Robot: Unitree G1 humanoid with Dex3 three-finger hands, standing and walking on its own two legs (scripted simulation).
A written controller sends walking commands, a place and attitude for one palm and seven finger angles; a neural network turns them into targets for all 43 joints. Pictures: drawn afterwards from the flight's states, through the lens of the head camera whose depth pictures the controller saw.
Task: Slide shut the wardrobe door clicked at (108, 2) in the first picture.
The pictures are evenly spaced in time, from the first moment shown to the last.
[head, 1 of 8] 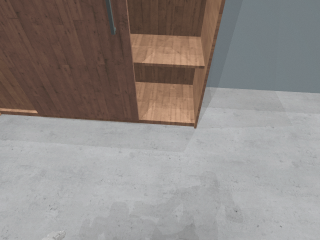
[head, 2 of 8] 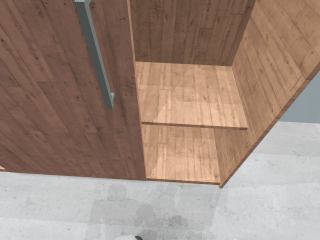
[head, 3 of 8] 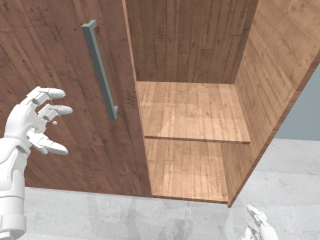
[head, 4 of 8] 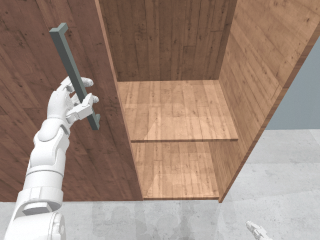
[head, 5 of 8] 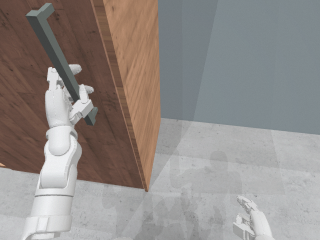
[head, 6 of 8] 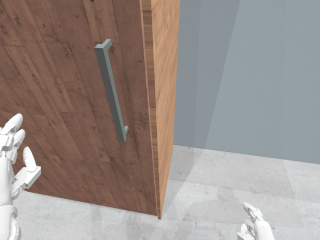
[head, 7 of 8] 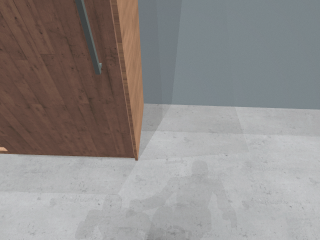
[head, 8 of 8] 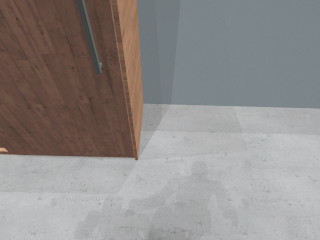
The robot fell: no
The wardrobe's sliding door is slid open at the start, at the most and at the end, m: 0.46 0.46 0.00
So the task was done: yes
